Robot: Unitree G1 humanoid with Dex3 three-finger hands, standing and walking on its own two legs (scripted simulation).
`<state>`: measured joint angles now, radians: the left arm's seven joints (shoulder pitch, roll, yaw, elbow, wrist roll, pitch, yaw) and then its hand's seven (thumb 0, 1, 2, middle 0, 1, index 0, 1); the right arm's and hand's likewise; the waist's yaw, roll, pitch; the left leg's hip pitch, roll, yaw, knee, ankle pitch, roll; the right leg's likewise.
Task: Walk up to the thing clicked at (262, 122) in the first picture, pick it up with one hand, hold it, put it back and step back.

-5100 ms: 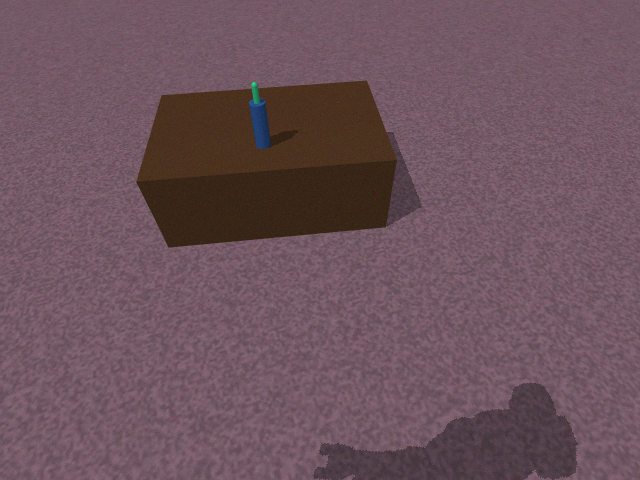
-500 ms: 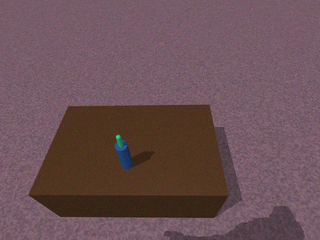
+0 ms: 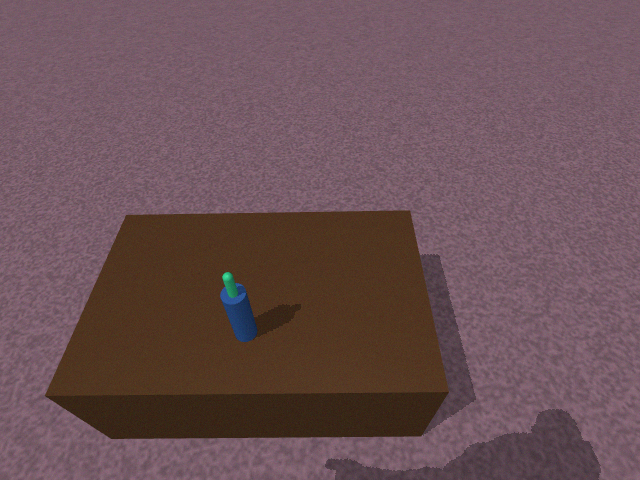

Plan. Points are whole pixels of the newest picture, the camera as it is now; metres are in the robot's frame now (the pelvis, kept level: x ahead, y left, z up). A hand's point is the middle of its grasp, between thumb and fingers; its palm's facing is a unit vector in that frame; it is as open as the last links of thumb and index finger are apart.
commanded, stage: stand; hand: left
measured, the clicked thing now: (237, 306) +0.54 +0.21 -0.30
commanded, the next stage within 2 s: go down in 1.92 s
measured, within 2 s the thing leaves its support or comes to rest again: neither
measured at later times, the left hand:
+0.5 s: hand out of the picture +0.08 +0.24 -0.15, palm faces -0.02 -0.94 -0.35, open 7.4 cm
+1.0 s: hand out of the picture +0.09 +0.24 -0.15, palm faces -0.03 -0.94 -0.35, open 7.4 cm
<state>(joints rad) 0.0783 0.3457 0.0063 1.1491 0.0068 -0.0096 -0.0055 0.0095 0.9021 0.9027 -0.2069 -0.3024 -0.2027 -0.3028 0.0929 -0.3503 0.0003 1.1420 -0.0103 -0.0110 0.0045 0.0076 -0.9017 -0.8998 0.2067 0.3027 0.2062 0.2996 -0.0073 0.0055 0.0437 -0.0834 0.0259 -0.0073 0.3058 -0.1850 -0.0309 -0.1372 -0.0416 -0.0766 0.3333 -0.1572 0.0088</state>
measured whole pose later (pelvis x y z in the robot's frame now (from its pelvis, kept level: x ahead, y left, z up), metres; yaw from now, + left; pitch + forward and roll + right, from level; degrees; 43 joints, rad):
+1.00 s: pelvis +0.01 -0.01 +0.00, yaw -1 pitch -2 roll +0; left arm 0.10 0.35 0.00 1.14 0.01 -0.01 -0.01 0.01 0.90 0.90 -0.21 -0.30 -0.20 -0.30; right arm 0.12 -0.36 0.01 1.13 -0.01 -0.01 0.00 0.01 -0.90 -0.90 0.21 0.30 0.21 0.30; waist 0.00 0.01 0.04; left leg -0.08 0.06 0.00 0.31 -0.20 -0.05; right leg -0.13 -0.01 -0.08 0.34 -0.17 -0.01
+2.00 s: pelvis +0.01 -0.02 +0.00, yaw -1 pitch -2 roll +0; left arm 0.11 0.35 0.00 1.14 0.01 -0.01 0.00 0.01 0.90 0.90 -0.21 -0.30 -0.20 -0.30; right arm 0.13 -0.36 0.01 1.12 -0.01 -0.01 0.00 0.01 -0.90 -0.90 0.21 0.30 0.21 0.30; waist 0.00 0.02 0.04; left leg -0.07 0.06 0.01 0.30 -0.20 -0.05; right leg -0.13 -0.01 -0.07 0.34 -0.18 -0.01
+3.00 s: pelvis +0.03 +0.02 -0.05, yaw +0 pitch +10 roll -2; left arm 0.32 0.31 0.12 0.23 0.02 0.48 -0.01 0.00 -0.48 0.07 -0.07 -0.05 -0.06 -0.05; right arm 0.24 -0.24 0.01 0.60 0.02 -0.15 -0.10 0.01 -0.86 -0.89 0.21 0.30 0.21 0.30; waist -0.03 0.04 -0.11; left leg -0.55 0.04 -0.02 0.86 -0.49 0.00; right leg -0.56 -0.05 -0.07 0.79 -0.40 0.04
